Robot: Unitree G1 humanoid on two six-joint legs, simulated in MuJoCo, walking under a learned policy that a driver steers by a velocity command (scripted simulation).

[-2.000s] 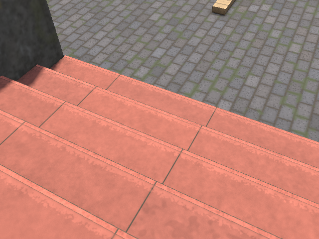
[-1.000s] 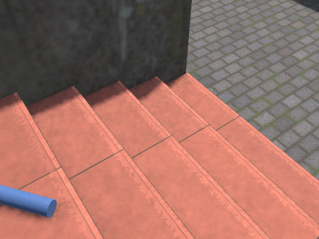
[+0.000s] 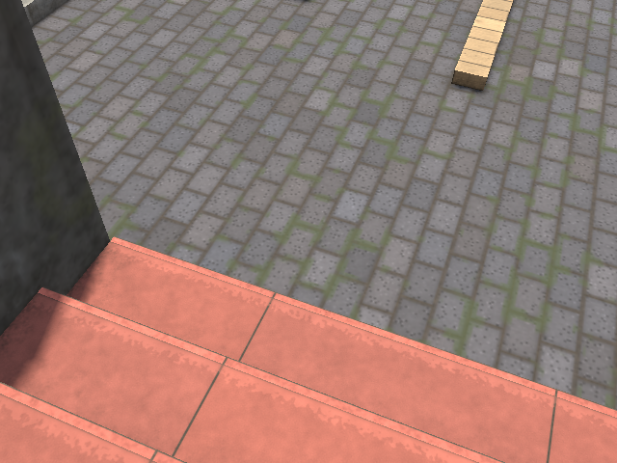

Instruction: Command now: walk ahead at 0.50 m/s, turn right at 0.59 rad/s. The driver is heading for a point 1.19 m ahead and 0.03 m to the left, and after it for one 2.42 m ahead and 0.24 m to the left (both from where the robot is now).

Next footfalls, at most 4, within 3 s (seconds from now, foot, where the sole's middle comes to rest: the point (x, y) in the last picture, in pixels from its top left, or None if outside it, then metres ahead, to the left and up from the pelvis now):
0.16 right None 0.23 -0.12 -0.88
0.78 left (283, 442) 0.63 0.04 -1.00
1.36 right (389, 378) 0.86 -0.28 -1.12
1.82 left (313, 312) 1.10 -0.07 -1.12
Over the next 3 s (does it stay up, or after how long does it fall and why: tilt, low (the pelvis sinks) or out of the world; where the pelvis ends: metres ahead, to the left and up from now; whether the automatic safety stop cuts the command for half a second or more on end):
stays up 1.23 -0.11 -0.47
